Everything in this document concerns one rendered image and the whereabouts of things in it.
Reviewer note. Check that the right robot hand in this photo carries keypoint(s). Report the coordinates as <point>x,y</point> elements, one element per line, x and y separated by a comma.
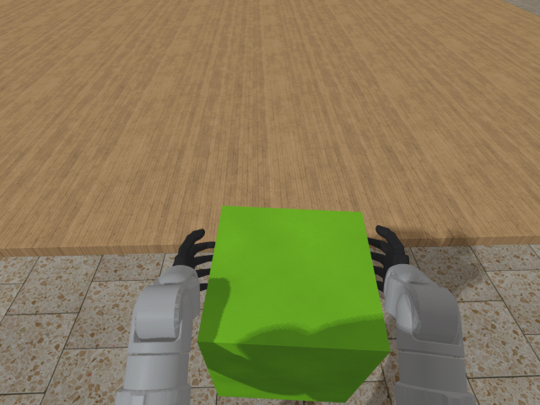
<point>394,251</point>

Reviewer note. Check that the left robot hand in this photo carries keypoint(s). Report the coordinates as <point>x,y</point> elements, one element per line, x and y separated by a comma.
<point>189,249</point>

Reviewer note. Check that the right robot forearm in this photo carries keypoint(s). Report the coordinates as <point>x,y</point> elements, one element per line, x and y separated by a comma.
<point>429,328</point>

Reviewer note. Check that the carton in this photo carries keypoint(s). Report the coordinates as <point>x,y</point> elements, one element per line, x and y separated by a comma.
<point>292,309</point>

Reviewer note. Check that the left robot forearm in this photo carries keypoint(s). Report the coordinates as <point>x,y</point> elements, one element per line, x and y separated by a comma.
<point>161,329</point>

